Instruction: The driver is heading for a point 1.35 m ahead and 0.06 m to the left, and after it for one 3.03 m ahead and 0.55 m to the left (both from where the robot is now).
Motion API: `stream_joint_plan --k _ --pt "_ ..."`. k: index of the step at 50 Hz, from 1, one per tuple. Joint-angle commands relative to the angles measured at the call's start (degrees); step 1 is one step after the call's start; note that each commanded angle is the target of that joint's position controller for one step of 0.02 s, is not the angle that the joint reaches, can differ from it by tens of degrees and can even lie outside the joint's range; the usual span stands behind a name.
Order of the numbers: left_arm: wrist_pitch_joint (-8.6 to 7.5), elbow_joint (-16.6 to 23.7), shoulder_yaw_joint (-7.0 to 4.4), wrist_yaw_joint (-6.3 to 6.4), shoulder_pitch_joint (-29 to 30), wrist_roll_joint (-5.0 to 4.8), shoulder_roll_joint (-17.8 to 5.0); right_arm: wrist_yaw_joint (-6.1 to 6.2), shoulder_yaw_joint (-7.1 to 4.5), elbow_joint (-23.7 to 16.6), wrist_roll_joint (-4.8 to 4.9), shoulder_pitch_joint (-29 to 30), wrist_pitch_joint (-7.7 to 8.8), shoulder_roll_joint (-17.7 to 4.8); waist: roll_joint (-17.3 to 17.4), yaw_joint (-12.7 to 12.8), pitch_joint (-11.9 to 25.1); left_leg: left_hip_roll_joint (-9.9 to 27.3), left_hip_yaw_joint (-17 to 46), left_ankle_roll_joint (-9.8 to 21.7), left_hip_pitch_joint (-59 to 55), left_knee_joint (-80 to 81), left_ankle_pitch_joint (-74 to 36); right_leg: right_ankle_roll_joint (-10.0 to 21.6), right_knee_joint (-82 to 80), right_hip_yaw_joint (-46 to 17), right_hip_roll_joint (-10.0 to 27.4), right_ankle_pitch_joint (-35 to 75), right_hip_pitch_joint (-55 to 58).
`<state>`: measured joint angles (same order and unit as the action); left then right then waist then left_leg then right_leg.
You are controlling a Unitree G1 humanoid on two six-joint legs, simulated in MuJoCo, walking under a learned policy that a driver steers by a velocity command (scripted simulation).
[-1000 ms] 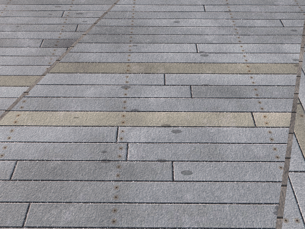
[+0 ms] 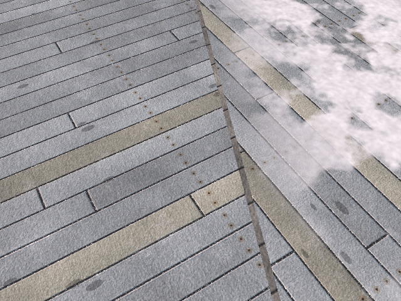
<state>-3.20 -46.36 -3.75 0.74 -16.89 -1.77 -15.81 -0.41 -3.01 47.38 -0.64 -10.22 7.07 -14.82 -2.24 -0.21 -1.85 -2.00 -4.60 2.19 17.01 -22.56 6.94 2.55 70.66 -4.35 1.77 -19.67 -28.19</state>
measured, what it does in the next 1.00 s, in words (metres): walks ahead: right foot, then left foot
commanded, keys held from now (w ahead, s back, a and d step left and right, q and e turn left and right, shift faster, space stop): w+e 0.02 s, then w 0.54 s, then w+q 0.44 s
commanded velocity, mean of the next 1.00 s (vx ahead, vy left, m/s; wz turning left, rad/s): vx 0.50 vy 0.00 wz -0.01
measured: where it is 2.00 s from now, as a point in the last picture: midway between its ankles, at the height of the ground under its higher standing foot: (195, 155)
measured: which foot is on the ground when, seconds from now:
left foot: down 0.00-0.36, up 0.38-0.88, down 0.90-1.00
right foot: up 0.00-0.32, down 0.34-0.92, up 0.94-1.00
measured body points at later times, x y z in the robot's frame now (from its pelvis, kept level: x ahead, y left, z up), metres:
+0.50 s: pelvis +0.26 -0.08 +0.00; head +0.29 -0.10 +0.45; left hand +0.41 +0.17 -0.10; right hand +0.32 -0.37 -0.13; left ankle +0.22 +0.10 -0.64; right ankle +0.29 -0.17 -0.74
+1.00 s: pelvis +0.54 -0.03 -0.02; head +0.58 -0.02 +0.43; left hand +0.59 +0.24 -0.15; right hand +0.71 -0.29 -0.12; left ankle +0.62 +0.04 -0.74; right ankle +0.38 -0.19 -0.64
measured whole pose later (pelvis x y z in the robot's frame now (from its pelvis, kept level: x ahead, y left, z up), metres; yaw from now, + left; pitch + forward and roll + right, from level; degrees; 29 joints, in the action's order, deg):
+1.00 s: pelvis +0.54 -0.03 -0.02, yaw +5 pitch +2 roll +0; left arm -5.8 -47.8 -2.8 0.5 -15.8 -1.0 -15.3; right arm -2.8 -4.0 43.9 1.1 -8.5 4.0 -16.2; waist -0.3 0.1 -2.7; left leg -4.0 -2.0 5.3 27.1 -34.5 9.4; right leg 0.1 67.9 -0.7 1.4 -25.1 -15.9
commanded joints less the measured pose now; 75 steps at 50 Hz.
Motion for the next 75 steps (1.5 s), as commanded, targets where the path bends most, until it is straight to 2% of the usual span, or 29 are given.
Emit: stream_joint_plan --k 1,4,13,15,17,18,19,20,22,23,26,30,41,43,45,46,47,48,49,50,51,55,61,67,71,72,73,74,75 --pt "0.66 4.8 -0.34 -0.17 -2.5 -0.32 -0.8 -0.26 -1.45 -1.5 0.39 0.0 1.15 -5.6 7.0 1.2 1.8 17.5 14.6 10.7 -6.0 15.2 -2.0 -0.2 -1.8 -2.2 6.5 2.9 -8.4" --pt "0.61 7.0 0.15 -0.16 1.6 0.81 -0.4 -0.45 -2.2 0.4 0.51 -2.9 1.25 -7.9 4.3 0.5 1.0 17.5 10.4 11.8 -7.3 16.4 -6.4 -0.7 -10.1 -2.6 6.4 8.3 -11.5" --pt "-1.11 12.6 1.02 -2.94 17.3 0.44 -2.0 -0.52 -2.31 4.0 2.52 -9.4 -1.42 -11.4 5.9 -3.8 -2.0 17.8 4.0 7.9 -15.5 12.6 -7.1 0.9 -35.3 5.0 3.1 14.4 -7.1" --pt "-1.32 12.6 0.25 -3.08 14.6 0.78 -3.6 -0.34 -2.37 4.4 2.85 -8.9 -2.31 -12.3 7.2 -0.9 -0.3 18.3 3.3 6.4 -17.3 7.2 -15.9 2.8 -39.0 7.1 0.8 11.4 -1.0" --pt "-1.21 7.7 -2.76 -2.34 -1.8 1.22 -8.9 0.06 -1.29 4.2 2.15 -8.8 -2.68 -10.1 5.3 7.0 9.8 13.3 -1.9 2.9 -9.8 -13.6 -26.1 5.9 -40.6 7.1 -1.0 14.1 23.6" --pt "-0.83 6.7 -4.41 -1.48 -10.8 2.28 -15.9 -0.2 0.61 1.8 0.73 -11.7 -1.8 -4.9 -6.8 8.0 18.7 6.8 -3.9 -1.1 11.6 -37.5 -6.1 13.7 -41.5 -16.4 14.9 11.8 45.9" --pt "-0.9 6.2 -4.03 -1.62 -12.2 1.33 -15.5 -0.51 1.3 2.1 1.26 -13.0 -0.18 -3.4 -12.7 6.8 24.5 0.9 4.8 -1.7 23.6 -50.4 25.4 19.1 -52.2 -38.1 22.4 7.1 51.1" --pt "-1.29 6.4 -2.48 -1.97 -9.4 1.55 -10.9 -0.79 -0.38 1.4 3.17 -8.7 0.57 -9.0 -6.7 6.8 17.7 4.4 8.6 -0.6 29.2 -55.2 23.3 15.9 -52.9 -32.0 20.3 8.3 46.4" --pt "-1.56 7.3 -0.96 -2.56 -0.7 1.43 -6.0 -0.15 -0.44 0.6 2.17 -2.9 0.16 -7.8 0.4 3.3 7.4 9.1 6.9 0.4 26.7 -49.6 13.4 10.7 -54.1 -15.0 13.7 19.0 30.9" --pt "-1.89 7.5 -0.89 -2.68 1.3 1.67 -5.5 -0.11 -0.67 0.5 1.69 -4.7 -0.5 -7.2 -3.7 0.8 6.8 10.6 7.6 -0.1 23.1 -46.6 10.2 11.0 -55.8 -11.6 13.1 21.9 26.1" --pt "-3.05 6.3 -1.06 -2.63 2.0 1.74 -4.8 -0.16 -0.59 1.5 1.64 -6.7 -2.49 -5.0 -2.1 -1.6 5.4 11.0 7.2 -1.2 18.2 -42.8 5.8 11.3 -60.3 -6.1 10.6 24.3 20.2" --pt "-3.14 3.4 -1.46 -1.35 -1.6 1.86 -5.7 -0.12 -0.33 -0.5 1.22 -0.2 -3.19 -3.9 -1.3 -0.2 1.2 11.0 8.0 -2.5 24.6 -31.4 -3.3 11.1 -63.1 -1.3 11.0 25.3 22.2" --pt "-1.83 -1.8 -2.42 0.3 -4.2 1.2 -8.1 -3.3 0.08 -6.9 1.75 12.4 -2.71 -3.2 -1.0 3.8 -3.4 6.3 4.2 2.3 24.9 -12.5 -5.7 5.8 -59.6 9.9 14.7 28.0 34.1" --pt "-1.06 -1.3 -2.85 0.72 -2.5 1.19 -9.9 -3.65 -0.76 -7.3 1.72 9.3 -2.82 -4.7 -2.8 1.5 -0.2 2.9 0.3 4.2 17.7 -12.7 0.0 4.3 -52.2 11.9 14.3 47.1 34.8" --pt "-0.01 -0.4 -2.6 1.39 -1.4 1.24 -10.1 -3.08 -3.62 -3.9 1.86 -5.7 -3.12 -9.3 -1.5 -6.1 8.4 -2.6 -1.9 7.4 -3.4 -9.8 -0.5 1.3 -31.0 15.2 10.3 57.3 29.1" --pt "-0.44 1.2 -1.56 1.57 -2.9 2.42 -8.2 -1.82 -5.44 -2.9 1.87 -14.2 -3.55 -15.2 7.7 -8.5 14.7 8.1 15.1 11.8 -21.2 -8.8 -1.9 -1.4 -11.3 15.5 7.2 36.6 13.5" --pt "-2.48 3.4 1.02 0.42 -7.7 2.68 -0.4 -2.06 -5.58 -4.0 2.28 -12.9 -3.1 -18.2 20.1 -2.6 21.9 21.2 50.1 23.4 -38.3 1.7 11.0 -4.7 8.4 7.0 -6.1 -11.5 -10.0" --pt "-4.73 3.6 -0.09 -0.51 -2.2 0.78 -6.1 -2.11 -4.19 -4.2 1.93 -13.8 -2.83 -13.3 12.3 -6.3 22.6 20.4 51.1 20.1 -39.0 6.1 14.2 -2.6 11.8 -3.3 -2.9 -11.0 -15.9" --pt "-5.67 5.2 -0.39 -0.93 2.3 -0.77 -7.5 -1.88 -3.56 -4.3 1.6 -12.0 -2.57 -10.5 9.5 -6.1 15.4 18.7 42.1 17.4 -33.1 5.7 11.0 -1.1 10.2 -2.2 -0.5 -6.6 -18.6" --pt "-5.94 5.5 -0.25 -0.45 4.8 0.29 -6.8 -1.91 -2.97 -5.3 1.69 -7.8 -2.5 -9.2 1.8 -3.7 9.5 16.2 34.8 15.1 -23.3 6.2 4.3 -0.5 4.9 -1.4 2.3 -2.0 -16.5" --pt "-5.77 5.7 -0.79 0.11 5.8 2.04 -7.4 -1.94 -2.57 -6.0 1.42 -5.5 -2.28 -7.8 2.1 -2.0 6.9 14.3 29.6 14.3 -15.4 5.7 -8.3 -0.7 0.2 -1.0 3.9 -0.2 -12.1" --pt "-2.93 6.6 -0.88 0.32 3.4 2.52 -5.2 -0.84 -2.73 -7.9 1.11 -3.4 -2.2 -8.7 4.7 1.7 4.9 11.6 24.4 15.9 -4.8 10.2 -12.9 -3.7 -8.3 0.0 4.9 3.9 -7.2" --pt "-3.32 9.5 0.27 -0.41 14.8 2.53 -2.3 0.86 -2.54 -6.2 1.92 -9.1 -2.8 -8.6 6.1 -3.1 3.0 6.8 16.8 10.4 -4.8 9.5 -11.3 -5.3 -33.2 2.1 1.5 25.3 -5.4" --pt "-4.7 12.3 0.03 -2.28 21.8 1.74 -4.3 1.02 -2.43 -4.0 1.67 -13.7 -3.49 -9.2 7.1 -5.7 0.5 12.2 22.8 10.0 -15.4 4.9 -10.4 -2.1 -42.1 2.1 -0.1 21.9 -7.6" --pt "-5.3 9.8 -1.65 -2.06 9.7 1.9 -7.5 1.22 -2.4 -4.6 1.44 -10.8 -4.27 -9.5 8.9 1.5 6.7 9.8 21.0 7.1 -16.6 -7.7 -32.6 2.8 -46.0 4.6 -2.4 18.3 10.6" --pt "-5.31 8.3 -2.49 -1.67 -0.2 2.66 -10.4 1.07 -1.46 -6.2 0.81 -8.9 -4.06 -7.6 5.9 6.2 14.8 6.7 18.4 5.2 -8.4 -21.1 -27.3 7.0 -43.4 -2.6 5.0 21.1 26.9" --pt "-4.66 6.4 -3.96 -1.59 -8.2 2.94 -14.9 0.84 -0.18 -6.0 1.49 -16.8 -3.15 -3.6 -8.3 5.5 23.7 -2.5 12.6 0.3 13.4 -43.4 -2.3 16.6 -44.0 -24.9 17.3 14.3 50.2" --pt "-4.27 4.8 -2.93 -2.06 -10.0 1.39 -10.7 0.59 -0.02 -5.7 1.86 -16.9 -2.41 -5.0 -12.8 5.8 23.0 -3.2 15.1 0.0 23.8 -50.3 25.6 17.4 -51.3 -37.8 21.1 4.8 51.6" --pt "-3.93 5.5 -1.88 -1.83 -5.9 0.82 -7.4 0.32 -1.13 -6.6 2.66 -11.2 -2.17 -9.2 -6.6 6.0 13.2 0.6 15.4 0.4 28.1 -53.7 22.1 14.3 -52.8 -31.7 19.2 -1.5 43.8"
Next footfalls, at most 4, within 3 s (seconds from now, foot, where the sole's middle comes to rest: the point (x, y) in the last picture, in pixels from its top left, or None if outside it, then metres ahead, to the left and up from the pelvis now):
0.34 right None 0.33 -0.18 -0.77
0.90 left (196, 243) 0.66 0.04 -0.77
1.44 right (230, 169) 0.98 -0.10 -0.77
1.96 left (158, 130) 1.20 0.21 -0.77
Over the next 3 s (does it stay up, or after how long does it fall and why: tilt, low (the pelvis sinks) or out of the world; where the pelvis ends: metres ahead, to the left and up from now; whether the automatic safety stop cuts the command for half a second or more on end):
stays up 1.31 0.13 0.00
